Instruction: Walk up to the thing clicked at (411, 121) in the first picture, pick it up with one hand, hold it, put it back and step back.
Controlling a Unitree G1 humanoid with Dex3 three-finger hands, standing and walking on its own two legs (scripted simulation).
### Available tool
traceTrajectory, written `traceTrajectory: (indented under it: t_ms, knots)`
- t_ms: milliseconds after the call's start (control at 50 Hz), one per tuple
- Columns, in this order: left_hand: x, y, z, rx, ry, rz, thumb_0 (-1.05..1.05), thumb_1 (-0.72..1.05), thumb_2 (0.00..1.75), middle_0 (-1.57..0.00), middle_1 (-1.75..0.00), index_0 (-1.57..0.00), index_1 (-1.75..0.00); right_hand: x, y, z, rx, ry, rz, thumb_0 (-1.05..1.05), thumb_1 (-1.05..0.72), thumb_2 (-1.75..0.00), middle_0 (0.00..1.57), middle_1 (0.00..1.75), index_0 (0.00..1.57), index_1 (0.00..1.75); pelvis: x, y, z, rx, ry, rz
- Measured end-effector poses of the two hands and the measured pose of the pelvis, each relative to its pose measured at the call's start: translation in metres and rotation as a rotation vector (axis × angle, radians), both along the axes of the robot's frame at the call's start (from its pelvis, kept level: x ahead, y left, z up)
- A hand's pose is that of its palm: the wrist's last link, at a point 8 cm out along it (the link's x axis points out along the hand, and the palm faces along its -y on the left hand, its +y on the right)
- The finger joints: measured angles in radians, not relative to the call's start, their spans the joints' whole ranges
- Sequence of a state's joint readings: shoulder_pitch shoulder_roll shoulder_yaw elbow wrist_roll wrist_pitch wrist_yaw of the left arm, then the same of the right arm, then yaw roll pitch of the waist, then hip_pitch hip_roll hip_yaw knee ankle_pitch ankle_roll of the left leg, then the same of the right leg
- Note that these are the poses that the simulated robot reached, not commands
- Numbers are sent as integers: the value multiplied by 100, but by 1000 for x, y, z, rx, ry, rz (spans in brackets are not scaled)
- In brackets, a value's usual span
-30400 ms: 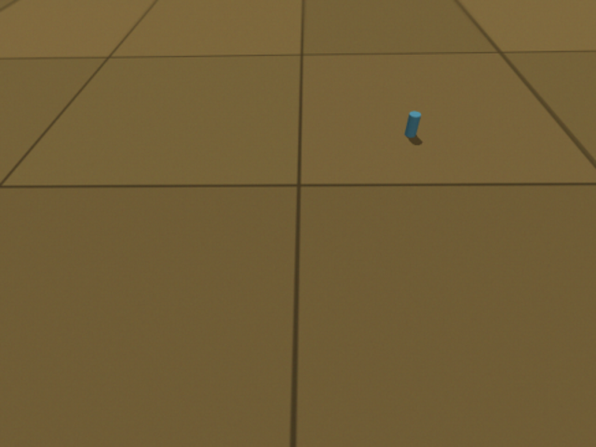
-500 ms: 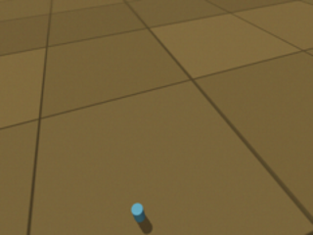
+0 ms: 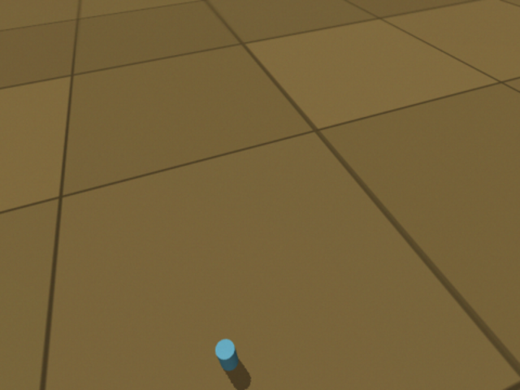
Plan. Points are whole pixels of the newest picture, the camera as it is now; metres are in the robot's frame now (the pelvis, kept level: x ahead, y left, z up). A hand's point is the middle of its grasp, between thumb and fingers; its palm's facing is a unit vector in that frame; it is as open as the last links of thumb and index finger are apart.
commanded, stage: stand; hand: left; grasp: from the side
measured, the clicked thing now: (227, 355) +0.40 +0.18 -0.72
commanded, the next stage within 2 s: step back in 0.26 s
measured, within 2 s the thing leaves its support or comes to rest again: neither
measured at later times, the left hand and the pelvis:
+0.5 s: hand out of the picture +0.09 +0.29 -0.17, palm faces -0.03 -0.93 -0.38, open 7.4 cm; pelvis -0.03 +0.02 -0.02, yaw -1 degrees
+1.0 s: hand out of the picture -0.01 +0.30 -0.18, palm faces -0.12 -0.91 -0.39, open 7.4 cm; pelvis -0.13 +0.04 -0.03, yaw -6 degrees
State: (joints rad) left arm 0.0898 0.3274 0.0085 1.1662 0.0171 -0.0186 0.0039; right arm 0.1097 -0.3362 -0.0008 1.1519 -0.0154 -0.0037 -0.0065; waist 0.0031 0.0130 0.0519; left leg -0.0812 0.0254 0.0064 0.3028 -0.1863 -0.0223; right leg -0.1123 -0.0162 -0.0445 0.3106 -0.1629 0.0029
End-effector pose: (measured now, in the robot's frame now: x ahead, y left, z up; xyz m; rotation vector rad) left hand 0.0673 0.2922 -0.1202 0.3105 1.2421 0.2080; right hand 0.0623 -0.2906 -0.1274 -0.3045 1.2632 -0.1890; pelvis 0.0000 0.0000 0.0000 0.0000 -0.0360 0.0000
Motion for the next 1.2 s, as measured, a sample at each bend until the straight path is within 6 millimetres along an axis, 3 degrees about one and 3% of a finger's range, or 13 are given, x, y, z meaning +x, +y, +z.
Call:
traceTrajectory:
  t_ms: [280, 440, 580, 660, 860, 1040, 1120, 1200]
  knots:
    - [7, 1, -1, -6, -7, 1, 0, 91, 90, -20, -30, -21, -30, 6, -1, 1, -3, -5, -6, 1, -91, -89, 20, 30, 20, 30, 4, 1, 0, -2, 4, -3]
    - [9, 24, -5, 27, -46, -6, 0, 90, 90, -20, -30, -21, -30, 3, -8, 0, -38, -27, -17, 1, -91, -89, 21, 30, 20, 30, -22, 11, -12, -11, 13, -5]
    - [22, 58, -23, 33, -106, -58, 1, 90, 90, -20, -30, -21, -30, -33, 5, 1, -106, -18, -19, 1, -91, -89, 20, 30, 20, 30, -45, 41, -29, -14, 20, -5]
    - [20, 64, -24, 33, -118, -63, 0, 91, 90, -20, -30, -20, -30, -65, 20, 8, -113, 34, -21, 1, -91, -89, 20, 30, 20, 30, -60, 47, -24, -20, 12, -5]
    - [-36, 59, -25, 19, -30, -116, 0, 91, 90, -20, -30, -21, -30, -97, 33, 8, -99, -36, -53, 1, -90, -89, 21, 30, 21, 30, -94, 52, -19, -25, 18, -63]
    - [-89, 40, -20, 47, -46, -134, 0, 91, 90, -20, -30, -21, -30, -127, 11, -15, -57, -98, -70, 1, -90, -89, 21, 30, 21, 30, -138, 34, -33, -33, -6, -87]
    - [-113, 35, -6, 47, -64, -118, 1, 90, 90, -20, -30, -21, -30, -143, 8, -9, -50, -91, -75, 1, -91, -89, 21, 30, 21, 30, -155, 33, -24, 9, -6, -93]
    - [-122, 39, 1, 58, -103, -113, 1, 90, 90, -20, -30, -21, -30, -164, 8, -4, -65, -82, -52, 1, -91, -89, 21, 30, 20, 30, -173, 36, -20, 17, 9, -76]
